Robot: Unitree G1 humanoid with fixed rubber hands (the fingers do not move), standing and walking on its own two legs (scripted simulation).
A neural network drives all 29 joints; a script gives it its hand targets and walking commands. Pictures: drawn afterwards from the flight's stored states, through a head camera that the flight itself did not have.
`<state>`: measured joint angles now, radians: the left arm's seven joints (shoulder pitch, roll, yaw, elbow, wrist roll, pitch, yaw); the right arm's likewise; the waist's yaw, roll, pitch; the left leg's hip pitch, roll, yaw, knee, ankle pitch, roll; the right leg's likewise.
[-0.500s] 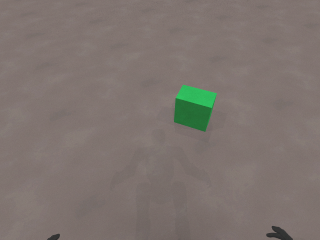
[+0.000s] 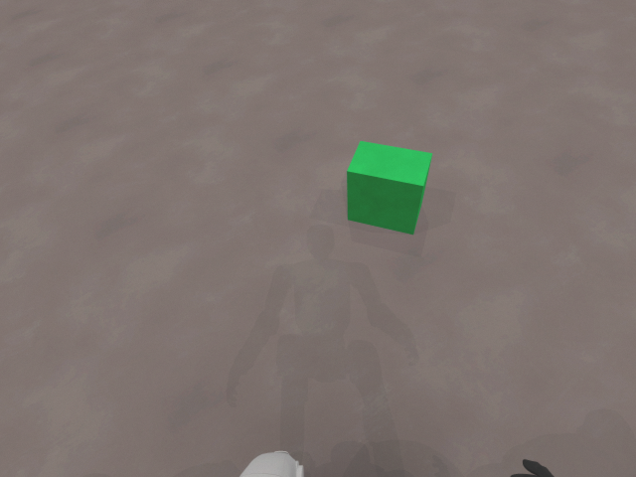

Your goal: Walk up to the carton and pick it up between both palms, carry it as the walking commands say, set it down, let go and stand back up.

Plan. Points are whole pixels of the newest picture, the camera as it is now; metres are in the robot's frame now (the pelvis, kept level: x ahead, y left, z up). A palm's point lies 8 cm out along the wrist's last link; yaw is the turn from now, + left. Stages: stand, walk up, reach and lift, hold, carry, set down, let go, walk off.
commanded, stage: walk up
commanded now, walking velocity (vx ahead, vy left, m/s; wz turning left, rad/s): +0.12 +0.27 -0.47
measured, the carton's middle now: (387, 188) +1.16 -0.16 -0.64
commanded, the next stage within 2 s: none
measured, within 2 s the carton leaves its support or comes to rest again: neither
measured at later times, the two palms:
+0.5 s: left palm (134, 344) +0.32 +0.35 -0.12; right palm out of the picture +0.02 -0.10 -0.11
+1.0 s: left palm (145, 304) +0.39 +0.36 -0.13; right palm (444, 283) +0.43 -0.17 -0.12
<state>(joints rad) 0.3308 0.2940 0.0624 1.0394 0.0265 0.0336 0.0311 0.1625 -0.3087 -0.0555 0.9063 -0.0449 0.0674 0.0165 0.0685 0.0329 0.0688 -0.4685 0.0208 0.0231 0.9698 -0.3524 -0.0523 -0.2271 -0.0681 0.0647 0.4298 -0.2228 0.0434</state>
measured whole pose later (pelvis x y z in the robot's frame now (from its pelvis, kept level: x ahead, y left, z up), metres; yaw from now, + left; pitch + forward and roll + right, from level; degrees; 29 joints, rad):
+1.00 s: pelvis +0.38 +0.11 +0.00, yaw -15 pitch +0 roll +0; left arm 0.40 0.21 0.05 1.04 0.03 -0.08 -0.01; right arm 0.15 -0.27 -0.05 0.90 -0.03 -0.02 0.06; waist 0.05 0.02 0.07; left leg -0.59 0.14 0.05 0.80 -0.14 -0.05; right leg -0.04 -0.07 -0.11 0.33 -0.28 0.03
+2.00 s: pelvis +0.69 -0.01 +0.00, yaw -17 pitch +0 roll +2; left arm 0.25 0.16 0.02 1.03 0.01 -0.04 0.02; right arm 0.23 -0.22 -0.04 0.99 -0.02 0.03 -0.02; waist 0.02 0.04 0.09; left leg -0.38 0.03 0.04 0.79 -0.31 -0.04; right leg -0.15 -0.02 -0.11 0.37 -0.21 -0.05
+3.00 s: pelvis +0.74 -0.05 -0.01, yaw -17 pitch -1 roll +0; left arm 0.24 0.15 0.04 1.05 0.01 -0.01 0.03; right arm 0.41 -0.16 -0.04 1.13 -0.01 0.00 -0.04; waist -0.03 0.03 0.04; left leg -0.15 0.05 0.01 0.46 -0.32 -0.03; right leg -0.23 -0.05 -0.10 0.46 -0.21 0.00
